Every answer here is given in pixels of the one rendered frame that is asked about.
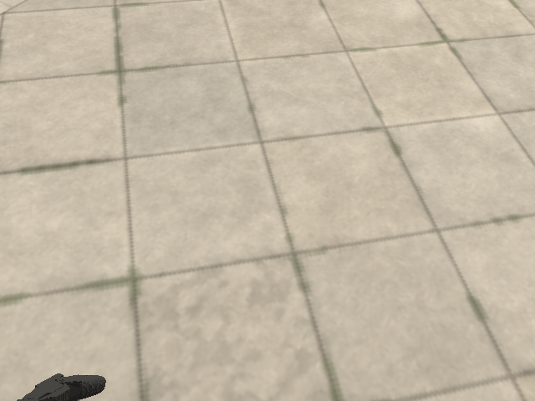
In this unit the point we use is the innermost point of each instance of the left robot hand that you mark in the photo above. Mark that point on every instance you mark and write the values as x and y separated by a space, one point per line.
71 388

